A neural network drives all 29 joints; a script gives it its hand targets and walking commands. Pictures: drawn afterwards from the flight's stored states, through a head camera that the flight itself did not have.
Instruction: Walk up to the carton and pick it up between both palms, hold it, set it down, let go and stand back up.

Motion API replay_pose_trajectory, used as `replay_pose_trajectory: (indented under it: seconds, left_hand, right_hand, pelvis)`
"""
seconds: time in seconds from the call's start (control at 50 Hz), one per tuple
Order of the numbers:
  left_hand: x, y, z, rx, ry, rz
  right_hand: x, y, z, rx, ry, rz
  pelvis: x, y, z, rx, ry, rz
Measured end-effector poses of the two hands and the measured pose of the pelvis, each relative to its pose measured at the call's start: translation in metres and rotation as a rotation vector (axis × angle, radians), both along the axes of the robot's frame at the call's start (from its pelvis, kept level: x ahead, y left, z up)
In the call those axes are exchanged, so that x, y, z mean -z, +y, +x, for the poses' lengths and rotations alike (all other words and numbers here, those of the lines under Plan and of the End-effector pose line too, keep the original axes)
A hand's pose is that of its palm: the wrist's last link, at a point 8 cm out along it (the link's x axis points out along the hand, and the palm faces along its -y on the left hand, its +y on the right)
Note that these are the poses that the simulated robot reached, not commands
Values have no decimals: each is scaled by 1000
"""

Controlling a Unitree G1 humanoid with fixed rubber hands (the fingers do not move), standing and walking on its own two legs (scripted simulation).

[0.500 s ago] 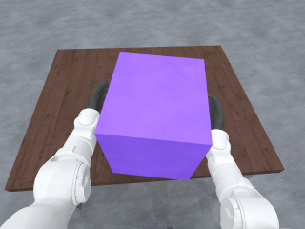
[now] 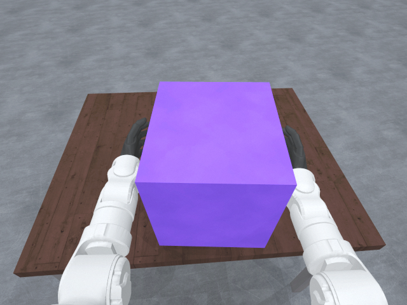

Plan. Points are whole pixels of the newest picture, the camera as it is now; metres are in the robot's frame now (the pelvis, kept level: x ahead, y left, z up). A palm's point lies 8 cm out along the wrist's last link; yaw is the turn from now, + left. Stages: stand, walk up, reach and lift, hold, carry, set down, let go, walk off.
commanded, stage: reach and lift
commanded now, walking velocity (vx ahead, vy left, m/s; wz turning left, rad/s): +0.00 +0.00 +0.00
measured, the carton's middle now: (213, 166) +0.40 -0.04 +0.05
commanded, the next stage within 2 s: hold in 1.66 s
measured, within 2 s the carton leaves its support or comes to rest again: neither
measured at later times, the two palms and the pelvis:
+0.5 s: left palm (119, 155) +0.35 +0.15 +0.15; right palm (300, 157) +0.33 -0.19 +0.13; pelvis -0.03 -0.01 +0.00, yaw +1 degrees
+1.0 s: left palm (111, 157) +0.34 +0.16 +0.15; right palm (297, 144) +0.34 -0.18 +0.16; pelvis -0.02 -0.03 +0.00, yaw +3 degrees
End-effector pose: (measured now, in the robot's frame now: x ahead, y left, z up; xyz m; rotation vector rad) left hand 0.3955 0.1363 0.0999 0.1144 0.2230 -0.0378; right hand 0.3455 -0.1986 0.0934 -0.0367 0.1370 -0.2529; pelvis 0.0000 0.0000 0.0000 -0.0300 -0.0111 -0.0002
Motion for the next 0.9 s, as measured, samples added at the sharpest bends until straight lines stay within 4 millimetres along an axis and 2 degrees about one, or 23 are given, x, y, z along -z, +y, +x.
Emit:
replay_pose_trajectory:
  seconds: [0.26,0.46,0.68,0.9]
  left_hand:
    - [-29,12,-28,-64,-31,-66]
    - [-42,13,-44,-81,-6,-26]
    - [-60,4,-44,-119,-31,-40]
    - [-53,16,-49,-146,-28,-73]
  right_hand:
    - [-46,9,-7,-59,-29,-48]
    - [-39,9,-16,-84,-3,-6]
    - [-55,-1,-5,-120,-28,-25]
    - [-59,10,2,-140,-17,-45]
  pelvis:
    - [0,-5,-13,-10,-53,10]
    - [0,-6,-24,-15,-77,18]
    - [-1,-17,-25,-8,-69,24]
    - [-1,-30,-18,-40,-85,20]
